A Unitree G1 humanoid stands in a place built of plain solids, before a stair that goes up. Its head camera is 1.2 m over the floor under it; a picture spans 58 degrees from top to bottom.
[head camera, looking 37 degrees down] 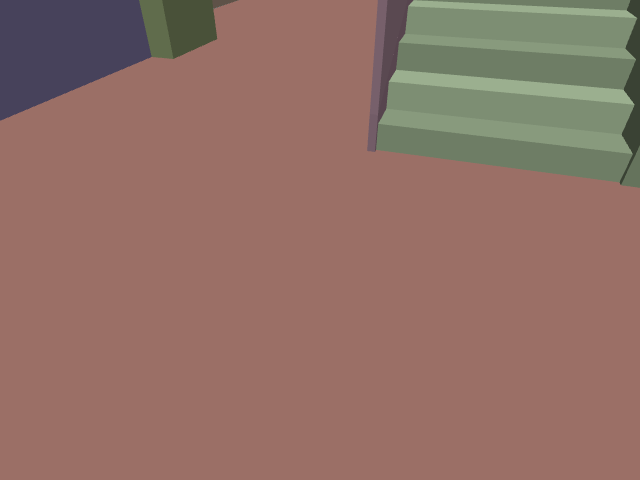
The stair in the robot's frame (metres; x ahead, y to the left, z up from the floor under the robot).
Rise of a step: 0.17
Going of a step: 0.27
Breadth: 1.39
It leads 18 degrees to the right of straight ahead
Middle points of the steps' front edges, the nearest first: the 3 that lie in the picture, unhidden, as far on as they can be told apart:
2.33 -1.01 0.17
2.59 -1.10 0.35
2.85 -1.18 0.52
